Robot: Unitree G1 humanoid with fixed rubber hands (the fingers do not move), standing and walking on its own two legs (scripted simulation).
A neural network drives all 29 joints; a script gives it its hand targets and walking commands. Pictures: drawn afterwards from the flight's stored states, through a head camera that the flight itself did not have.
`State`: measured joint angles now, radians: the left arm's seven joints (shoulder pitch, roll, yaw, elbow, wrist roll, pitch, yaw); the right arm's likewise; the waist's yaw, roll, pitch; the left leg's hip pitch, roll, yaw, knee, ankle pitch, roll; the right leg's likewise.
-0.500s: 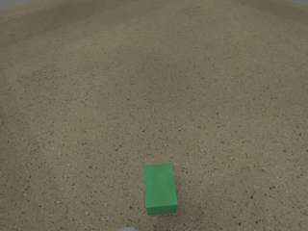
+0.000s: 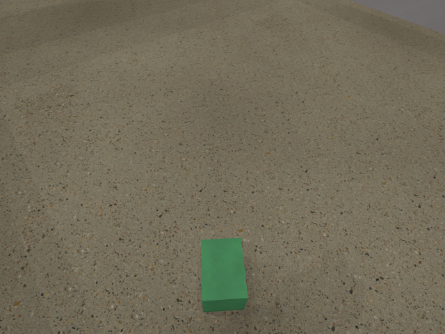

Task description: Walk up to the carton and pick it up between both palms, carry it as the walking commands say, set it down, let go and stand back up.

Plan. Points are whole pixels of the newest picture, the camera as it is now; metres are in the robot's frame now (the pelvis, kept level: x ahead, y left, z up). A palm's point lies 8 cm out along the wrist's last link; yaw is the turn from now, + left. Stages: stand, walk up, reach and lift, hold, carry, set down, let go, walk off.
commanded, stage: reach and lift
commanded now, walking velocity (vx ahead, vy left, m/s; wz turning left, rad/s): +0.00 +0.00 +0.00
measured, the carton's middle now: (222, 274) +0.43 -0.01 -0.68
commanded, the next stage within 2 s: none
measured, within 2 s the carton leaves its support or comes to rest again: neither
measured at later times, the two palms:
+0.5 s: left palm out of the picture +0.14 +0.21 -0.16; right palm (331, 331) +0.14 -0.22 -0.17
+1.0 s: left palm (143, 280) +0.26 +0.19 -0.18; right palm (302, 271) +0.28 -0.19 -0.19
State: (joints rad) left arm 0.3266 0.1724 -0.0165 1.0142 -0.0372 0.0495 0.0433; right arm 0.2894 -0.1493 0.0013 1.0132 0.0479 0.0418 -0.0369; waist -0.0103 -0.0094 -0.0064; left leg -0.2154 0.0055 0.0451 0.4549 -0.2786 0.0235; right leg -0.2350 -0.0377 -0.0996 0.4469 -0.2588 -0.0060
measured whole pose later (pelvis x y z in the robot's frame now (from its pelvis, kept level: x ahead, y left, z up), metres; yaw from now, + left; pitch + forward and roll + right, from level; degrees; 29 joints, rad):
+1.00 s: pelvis -0.11 -0.01 -0.10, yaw -1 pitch +22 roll +0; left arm -0.65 0.13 0.22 0.72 -0.01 0.43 0.07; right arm -0.70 -0.16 -0.17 0.78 -0.05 0.45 -0.05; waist 0.04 0.00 0.06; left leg -1.11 0.03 0.05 1.08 -0.35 0.01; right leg -1.13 -0.05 -0.07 1.06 -0.31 -0.03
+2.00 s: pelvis -0.09 -0.01 -0.19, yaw +0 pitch +50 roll +2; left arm -1.12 0.14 0.36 0.88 0.03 0.07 0.12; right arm -1.19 -0.22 -0.33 0.97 -0.08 0.08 -0.07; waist 0.03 -0.01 -0.08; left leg -1.83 0.03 0.06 1.39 -0.43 0.02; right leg -1.87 -0.05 -0.04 1.38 -0.38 -0.03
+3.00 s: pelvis -0.13 -0.01 -0.41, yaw +1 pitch +37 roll +1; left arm -1.52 0.32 0.03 1.20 -0.29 0.01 0.17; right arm -1.56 -0.39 0.01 1.26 0.27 0.00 -0.13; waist 0.02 0.02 0.42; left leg -2.28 0.03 0.04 2.19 -0.56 0.02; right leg -2.31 -0.08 -0.02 2.17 -0.50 -0.04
